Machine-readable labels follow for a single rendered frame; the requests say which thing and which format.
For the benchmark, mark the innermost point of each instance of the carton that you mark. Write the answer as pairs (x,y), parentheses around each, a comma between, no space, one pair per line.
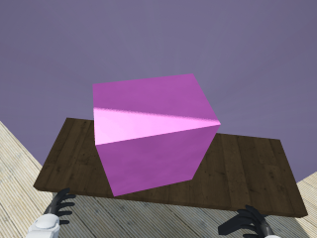
(151,132)

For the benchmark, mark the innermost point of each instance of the left robot forearm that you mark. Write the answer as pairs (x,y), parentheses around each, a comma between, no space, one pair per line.
(46,226)

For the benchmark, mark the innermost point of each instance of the left robot hand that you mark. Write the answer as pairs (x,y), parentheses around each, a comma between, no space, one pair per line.
(56,204)

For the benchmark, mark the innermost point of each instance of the right robot hand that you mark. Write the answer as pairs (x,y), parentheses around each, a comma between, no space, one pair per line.
(261,227)

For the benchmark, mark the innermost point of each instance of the table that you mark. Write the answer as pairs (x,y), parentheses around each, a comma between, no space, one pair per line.
(235,171)

